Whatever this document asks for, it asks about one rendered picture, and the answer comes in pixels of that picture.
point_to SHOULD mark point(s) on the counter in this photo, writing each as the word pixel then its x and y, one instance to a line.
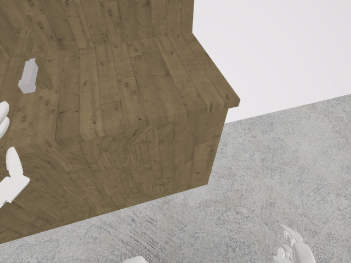
pixel 128 107

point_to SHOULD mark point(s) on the tap lever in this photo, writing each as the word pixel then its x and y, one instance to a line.
pixel 28 80

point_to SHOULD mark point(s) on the left robot hand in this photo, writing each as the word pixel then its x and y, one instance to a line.
pixel 11 186

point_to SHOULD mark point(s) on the right robot hand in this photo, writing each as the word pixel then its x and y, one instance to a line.
pixel 300 252

